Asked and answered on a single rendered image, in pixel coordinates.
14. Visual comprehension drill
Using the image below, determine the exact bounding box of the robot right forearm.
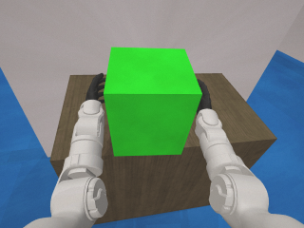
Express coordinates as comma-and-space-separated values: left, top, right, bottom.
195, 108, 269, 206

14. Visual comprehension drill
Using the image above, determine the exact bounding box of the left robot upper arm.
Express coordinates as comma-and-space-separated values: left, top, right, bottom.
23, 176, 108, 228

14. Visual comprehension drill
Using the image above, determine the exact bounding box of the robot right hand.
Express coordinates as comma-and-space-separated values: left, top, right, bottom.
197, 79, 212, 115

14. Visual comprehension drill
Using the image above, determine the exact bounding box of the right robot upper arm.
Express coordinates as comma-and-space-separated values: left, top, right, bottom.
209, 172, 304, 228

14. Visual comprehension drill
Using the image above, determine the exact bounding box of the pedestal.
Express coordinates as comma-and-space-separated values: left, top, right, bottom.
49, 73, 277, 225

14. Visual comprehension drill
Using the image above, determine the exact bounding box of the robot left hand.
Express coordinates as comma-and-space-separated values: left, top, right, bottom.
85, 73, 106, 104

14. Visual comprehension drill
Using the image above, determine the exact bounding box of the carton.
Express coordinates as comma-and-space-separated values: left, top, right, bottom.
104, 47, 202, 157

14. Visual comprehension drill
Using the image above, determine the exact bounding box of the robot left forearm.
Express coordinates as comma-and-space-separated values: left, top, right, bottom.
50, 100, 105, 213

